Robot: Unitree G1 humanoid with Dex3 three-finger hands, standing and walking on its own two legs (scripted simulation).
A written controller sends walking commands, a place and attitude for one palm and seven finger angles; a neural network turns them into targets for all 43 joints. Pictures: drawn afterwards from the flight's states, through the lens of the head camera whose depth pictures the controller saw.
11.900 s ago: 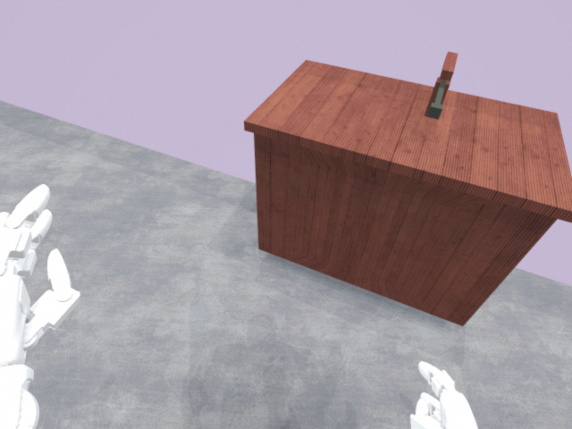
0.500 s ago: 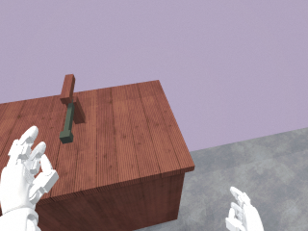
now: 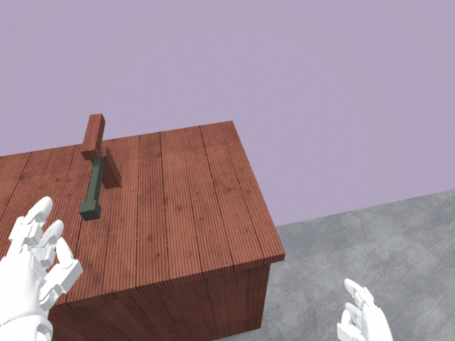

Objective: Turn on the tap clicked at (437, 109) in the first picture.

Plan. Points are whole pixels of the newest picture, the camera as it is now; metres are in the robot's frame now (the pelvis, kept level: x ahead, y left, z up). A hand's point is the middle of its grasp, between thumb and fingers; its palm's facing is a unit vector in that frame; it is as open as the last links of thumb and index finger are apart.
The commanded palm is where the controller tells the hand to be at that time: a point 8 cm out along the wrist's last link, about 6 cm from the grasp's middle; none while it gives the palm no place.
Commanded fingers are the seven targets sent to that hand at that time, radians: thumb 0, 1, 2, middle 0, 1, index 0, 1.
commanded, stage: reach beside the lever's end, fingers flat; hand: left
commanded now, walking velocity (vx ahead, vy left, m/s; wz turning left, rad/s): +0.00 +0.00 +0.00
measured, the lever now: (90, 210) +0.31 +0.31 +0.06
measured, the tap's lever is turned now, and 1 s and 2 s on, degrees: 0 0 0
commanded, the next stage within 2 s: none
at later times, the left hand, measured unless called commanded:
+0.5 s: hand (69, 250) +0.21 +0.27 +0.11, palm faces +0.55 -0.83 -0.12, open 7.5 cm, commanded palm +0.16 +0.31 +0.11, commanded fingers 0.00 0.90 0.90 -0.19 -0.26 -0.19 -0.26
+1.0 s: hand (68, 237) +0.24 +0.30 +0.09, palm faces +0.55 -0.83 -0.11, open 7.6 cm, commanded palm +0.19 +0.34 +0.09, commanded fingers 0.00 0.90 0.90 -0.17 -0.20 -0.17 -0.20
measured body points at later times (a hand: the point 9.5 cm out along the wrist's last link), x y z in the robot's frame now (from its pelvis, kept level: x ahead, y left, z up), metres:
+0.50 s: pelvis -0.02 +0.01 +0.00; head -0.02 -0.01 +0.45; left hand +0.17 +0.31 +0.12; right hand +0.17 -0.23 -0.08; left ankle +0.01 +0.15 -0.72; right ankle -0.03 -0.09 -0.72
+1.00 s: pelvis -0.02 +0.02 +0.00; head +0.00 +0.01 +0.45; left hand +0.20 +0.34 +0.10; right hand +0.16 -0.22 -0.09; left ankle +0.01 +0.15 -0.72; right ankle -0.03 -0.09 -0.72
